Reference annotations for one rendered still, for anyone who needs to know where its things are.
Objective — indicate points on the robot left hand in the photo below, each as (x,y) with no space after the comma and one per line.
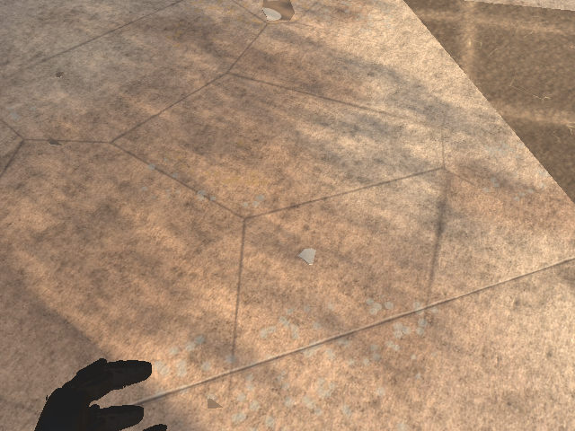
(67,408)

